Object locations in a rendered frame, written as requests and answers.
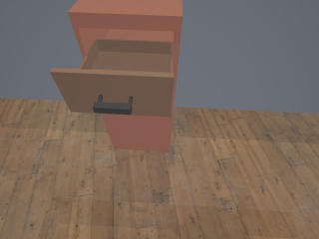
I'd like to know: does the handle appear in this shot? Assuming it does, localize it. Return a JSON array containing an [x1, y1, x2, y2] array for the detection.
[[93, 95, 133, 116]]

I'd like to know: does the cabinet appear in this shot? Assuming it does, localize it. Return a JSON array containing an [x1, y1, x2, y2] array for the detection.
[[68, 0, 183, 152]]

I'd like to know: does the drawer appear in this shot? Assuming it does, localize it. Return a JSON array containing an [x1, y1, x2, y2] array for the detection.
[[50, 38, 174, 118]]

